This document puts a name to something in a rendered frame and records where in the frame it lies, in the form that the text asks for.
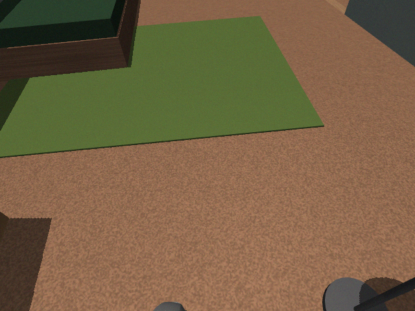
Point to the bed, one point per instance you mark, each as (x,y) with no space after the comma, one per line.
(53,37)

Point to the floor lamp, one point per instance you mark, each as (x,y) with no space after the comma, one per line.
(349,294)

